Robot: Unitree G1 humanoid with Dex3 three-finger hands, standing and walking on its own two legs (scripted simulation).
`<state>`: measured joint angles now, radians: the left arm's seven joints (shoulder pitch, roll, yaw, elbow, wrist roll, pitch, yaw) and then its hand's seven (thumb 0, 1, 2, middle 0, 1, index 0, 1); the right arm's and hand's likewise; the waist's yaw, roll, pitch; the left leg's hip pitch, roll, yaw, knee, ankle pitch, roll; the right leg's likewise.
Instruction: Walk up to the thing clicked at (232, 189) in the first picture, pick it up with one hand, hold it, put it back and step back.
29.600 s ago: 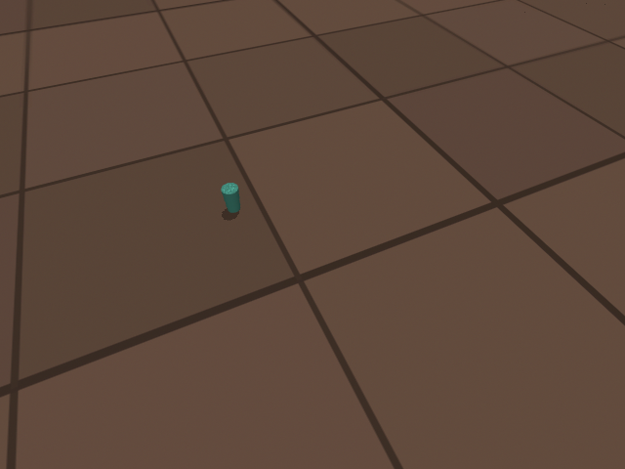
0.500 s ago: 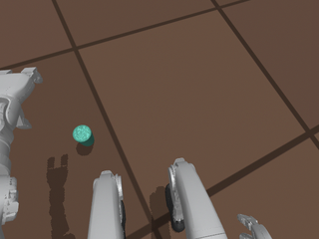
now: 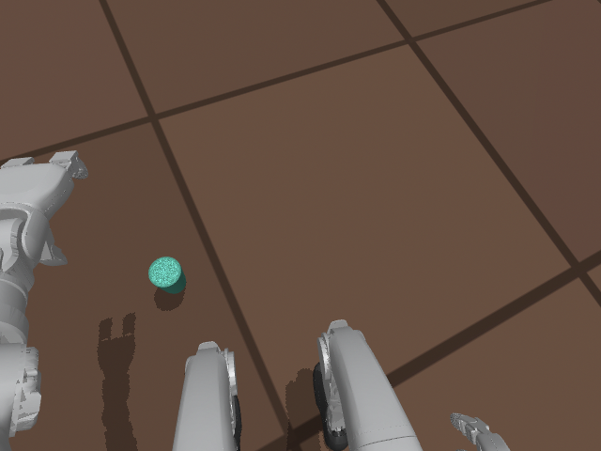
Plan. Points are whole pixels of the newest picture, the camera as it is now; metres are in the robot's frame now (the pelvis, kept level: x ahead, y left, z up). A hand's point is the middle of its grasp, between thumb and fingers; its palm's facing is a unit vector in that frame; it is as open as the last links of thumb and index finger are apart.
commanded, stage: go down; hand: left
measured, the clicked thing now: (170, 277) +0.47 +0.23 -0.52
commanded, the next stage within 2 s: none
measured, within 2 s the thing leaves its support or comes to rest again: neither
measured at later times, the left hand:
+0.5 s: hand (43, 213) +0.45 +0.30 -0.05, palm faces -0.41 -0.02 -0.91, open 13.1 cm
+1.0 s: hand (36, 216) +0.44 +0.30 -0.05, palm faces -0.42 -0.03 -0.91, open 12.8 cm
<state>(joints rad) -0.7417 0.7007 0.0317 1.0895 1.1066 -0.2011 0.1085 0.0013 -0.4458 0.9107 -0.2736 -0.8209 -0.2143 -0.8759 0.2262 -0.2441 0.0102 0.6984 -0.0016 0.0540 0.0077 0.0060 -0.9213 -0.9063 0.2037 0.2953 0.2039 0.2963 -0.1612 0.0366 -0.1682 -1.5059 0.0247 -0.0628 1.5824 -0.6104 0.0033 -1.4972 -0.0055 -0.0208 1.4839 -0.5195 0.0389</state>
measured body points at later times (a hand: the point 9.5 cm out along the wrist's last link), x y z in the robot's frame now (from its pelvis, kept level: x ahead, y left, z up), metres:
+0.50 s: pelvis +0.01 +0.00 +0.02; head +0.17 +0.03 +0.44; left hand +0.46 +0.30 +0.00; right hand +0.06 -0.27 -0.10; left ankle +0.05 +0.11 -0.55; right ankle +0.08 -0.15 -0.55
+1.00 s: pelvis +0.01 +0.01 +0.03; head +0.17 +0.04 +0.46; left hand +0.46 +0.30 +0.00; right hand +0.06 -0.26 -0.08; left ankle +0.05 +0.11 -0.55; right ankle +0.08 -0.15 -0.55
